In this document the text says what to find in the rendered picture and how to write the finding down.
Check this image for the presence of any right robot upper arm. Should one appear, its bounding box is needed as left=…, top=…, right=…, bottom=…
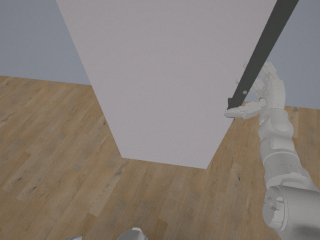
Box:
left=262, top=185, right=320, bottom=240

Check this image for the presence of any fridge door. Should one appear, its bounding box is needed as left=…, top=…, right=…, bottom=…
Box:
left=56, top=0, right=277, bottom=169

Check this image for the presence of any robot right hand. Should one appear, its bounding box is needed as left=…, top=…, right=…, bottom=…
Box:
left=224, top=61, right=286, bottom=120

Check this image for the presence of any robot right forearm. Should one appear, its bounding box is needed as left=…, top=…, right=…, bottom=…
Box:
left=258, top=108, right=320, bottom=193

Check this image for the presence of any handle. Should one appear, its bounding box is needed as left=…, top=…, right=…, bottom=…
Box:
left=227, top=0, right=299, bottom=118

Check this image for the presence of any left robot thigh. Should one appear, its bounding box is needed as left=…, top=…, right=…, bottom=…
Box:
left=117, top=230, right=148, bottom=240

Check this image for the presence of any left robot shin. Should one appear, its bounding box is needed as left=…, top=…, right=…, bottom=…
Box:
left=132, top=227, right=142, bottom=232

